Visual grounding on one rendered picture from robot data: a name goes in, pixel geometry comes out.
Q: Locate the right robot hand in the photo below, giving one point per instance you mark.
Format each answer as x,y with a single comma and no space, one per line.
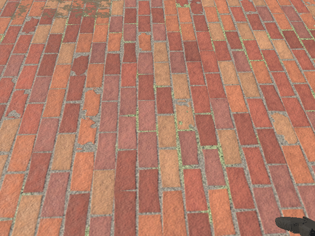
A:
303,226

